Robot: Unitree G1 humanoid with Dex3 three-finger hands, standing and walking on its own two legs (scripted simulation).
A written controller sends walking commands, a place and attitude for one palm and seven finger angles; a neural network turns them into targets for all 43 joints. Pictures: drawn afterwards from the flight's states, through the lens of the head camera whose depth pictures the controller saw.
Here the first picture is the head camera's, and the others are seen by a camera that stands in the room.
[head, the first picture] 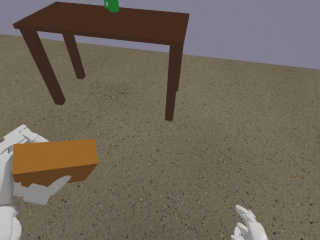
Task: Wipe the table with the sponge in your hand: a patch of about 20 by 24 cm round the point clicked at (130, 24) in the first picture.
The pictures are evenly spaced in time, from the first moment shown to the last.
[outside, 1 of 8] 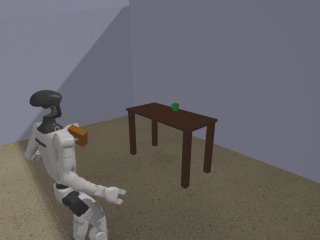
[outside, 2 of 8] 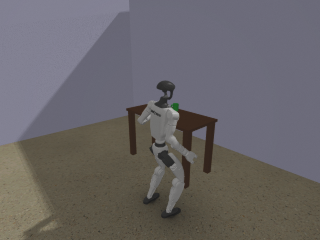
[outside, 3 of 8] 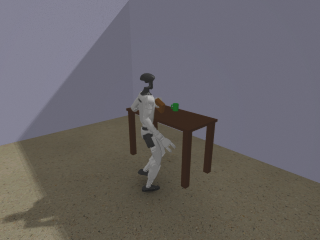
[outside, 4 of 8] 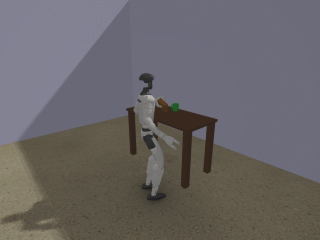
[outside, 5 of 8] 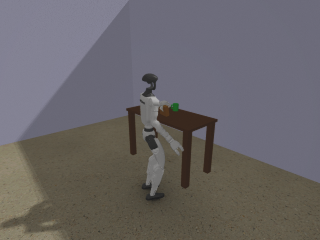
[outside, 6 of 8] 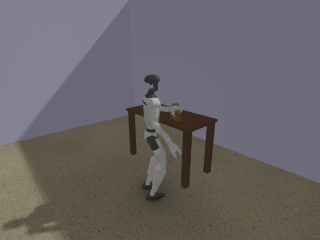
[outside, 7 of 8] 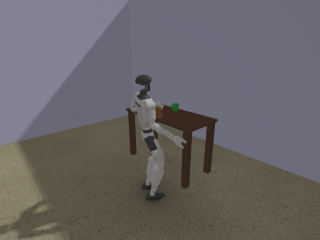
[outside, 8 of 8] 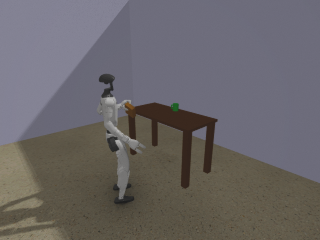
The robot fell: no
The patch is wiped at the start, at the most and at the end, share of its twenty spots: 0.00 1.00 1.00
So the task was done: yes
